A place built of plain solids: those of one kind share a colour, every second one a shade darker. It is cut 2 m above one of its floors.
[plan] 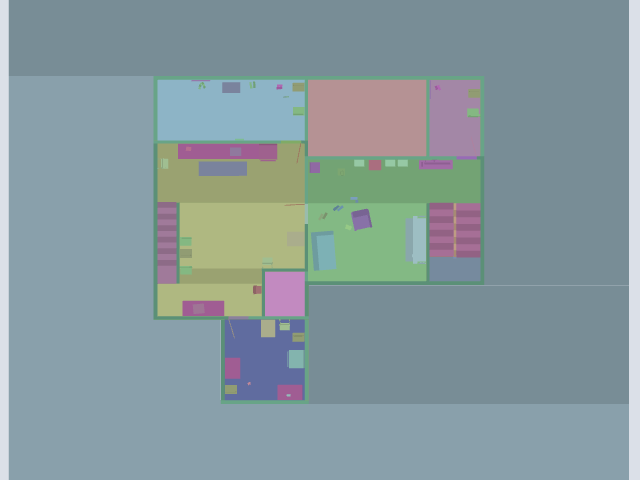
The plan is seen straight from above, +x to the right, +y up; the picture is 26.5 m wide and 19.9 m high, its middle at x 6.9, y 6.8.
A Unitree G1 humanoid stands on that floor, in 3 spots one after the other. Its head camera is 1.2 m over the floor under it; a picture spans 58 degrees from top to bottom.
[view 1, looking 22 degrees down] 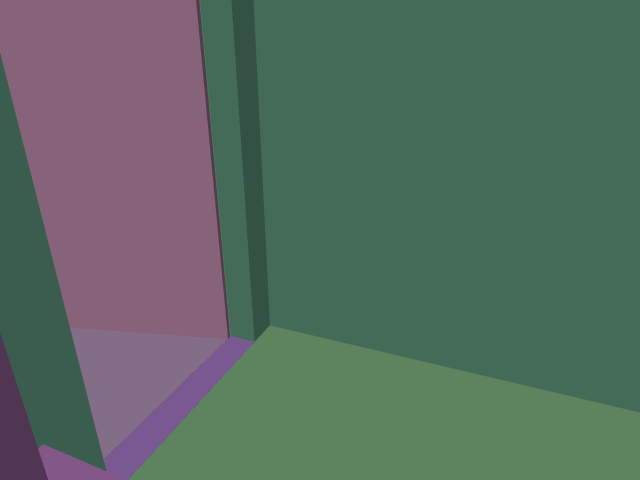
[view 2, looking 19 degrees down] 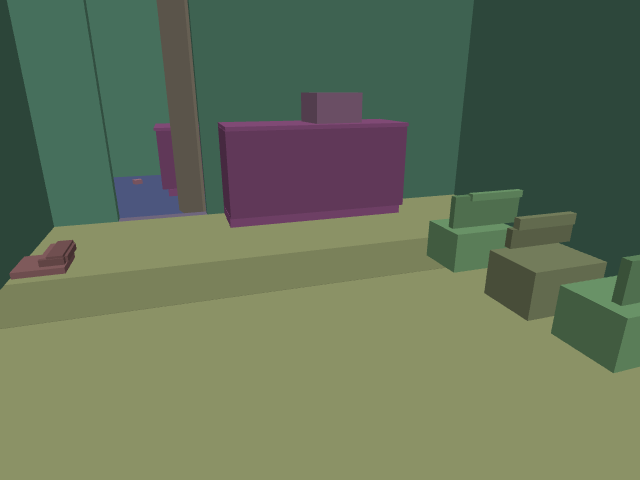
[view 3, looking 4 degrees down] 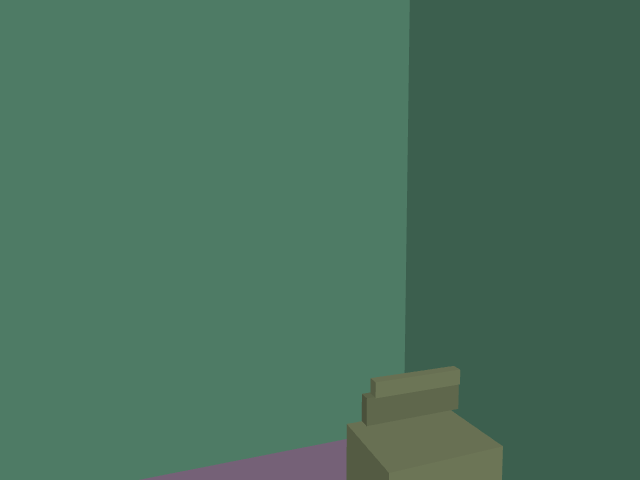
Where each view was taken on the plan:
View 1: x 11.94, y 9.22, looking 22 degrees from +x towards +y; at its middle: wall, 1.87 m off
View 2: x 3.33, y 8.07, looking -108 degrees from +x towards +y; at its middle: floor_kitchen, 3.68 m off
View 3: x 12.32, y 11.43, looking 70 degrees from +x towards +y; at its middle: wall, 2.15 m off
